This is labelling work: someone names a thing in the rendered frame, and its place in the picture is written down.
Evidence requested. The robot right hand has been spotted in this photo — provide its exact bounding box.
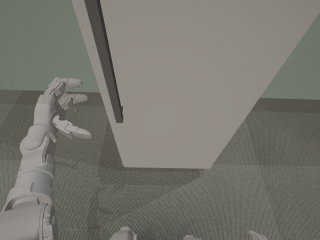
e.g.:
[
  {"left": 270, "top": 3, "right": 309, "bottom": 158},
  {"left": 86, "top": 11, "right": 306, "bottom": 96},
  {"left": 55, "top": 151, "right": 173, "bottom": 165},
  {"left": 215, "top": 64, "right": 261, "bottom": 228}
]
[{"left": 248, "top": 230, "right": 268, "bottom": 240}]

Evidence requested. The robot left thigh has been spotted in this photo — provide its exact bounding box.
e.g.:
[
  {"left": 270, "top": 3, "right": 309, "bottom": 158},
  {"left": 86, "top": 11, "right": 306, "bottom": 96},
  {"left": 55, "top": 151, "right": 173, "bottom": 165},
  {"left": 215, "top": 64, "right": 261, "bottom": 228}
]
[{"left": 109, "top": 230, "right": 138, "bottom": 240}]

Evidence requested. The left robot shin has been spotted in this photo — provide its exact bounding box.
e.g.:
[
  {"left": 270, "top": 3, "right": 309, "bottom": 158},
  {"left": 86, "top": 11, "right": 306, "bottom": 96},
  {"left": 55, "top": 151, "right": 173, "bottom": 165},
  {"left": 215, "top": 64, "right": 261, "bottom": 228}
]
[{"left": 120, "top": 226, "right": 131, "bottom": 231}]

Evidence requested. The robot left forearm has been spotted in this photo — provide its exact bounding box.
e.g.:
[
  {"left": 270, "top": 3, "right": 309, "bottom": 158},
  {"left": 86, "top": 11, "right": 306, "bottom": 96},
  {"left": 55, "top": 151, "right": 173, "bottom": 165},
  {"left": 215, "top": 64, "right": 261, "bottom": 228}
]
[{"left": 0, "top": 125, "right": 58, "bottom": 216}]

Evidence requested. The left robot upper arm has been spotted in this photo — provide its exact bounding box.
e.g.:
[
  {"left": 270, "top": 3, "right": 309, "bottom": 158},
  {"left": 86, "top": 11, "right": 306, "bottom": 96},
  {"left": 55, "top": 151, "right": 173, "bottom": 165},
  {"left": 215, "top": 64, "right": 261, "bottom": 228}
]
[{"left": 0, "top": 203, "right": 58, "bottom": 240}]

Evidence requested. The fridge door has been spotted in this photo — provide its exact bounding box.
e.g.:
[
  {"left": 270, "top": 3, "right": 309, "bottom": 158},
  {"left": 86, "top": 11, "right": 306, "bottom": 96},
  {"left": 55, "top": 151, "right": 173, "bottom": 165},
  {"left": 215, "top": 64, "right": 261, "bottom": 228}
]
[{"left": 73, "top": 0, "right": 320, "bottom": 169}]

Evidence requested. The robot left hand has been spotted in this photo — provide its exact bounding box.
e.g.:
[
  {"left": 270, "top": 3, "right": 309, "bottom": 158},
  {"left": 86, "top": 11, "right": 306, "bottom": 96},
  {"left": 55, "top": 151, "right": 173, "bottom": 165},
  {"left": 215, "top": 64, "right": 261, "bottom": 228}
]
[{"left": 33, "top": 77, "right": 92, "bottom": 139}]

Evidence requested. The handle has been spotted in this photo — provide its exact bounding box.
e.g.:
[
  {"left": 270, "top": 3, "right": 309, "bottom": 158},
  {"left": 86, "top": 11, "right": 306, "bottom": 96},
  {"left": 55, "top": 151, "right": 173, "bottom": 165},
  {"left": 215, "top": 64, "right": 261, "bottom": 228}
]
[{"left": 84, "top": 0, "right": 124, "bottom": 123}]

